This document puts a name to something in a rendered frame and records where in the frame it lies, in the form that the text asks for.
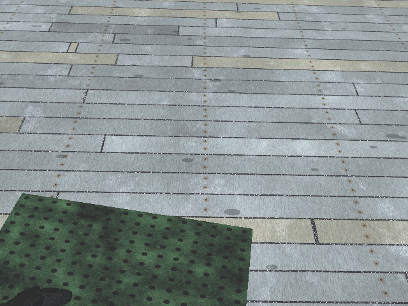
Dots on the left robot hand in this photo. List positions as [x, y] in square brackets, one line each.
[35, 296]

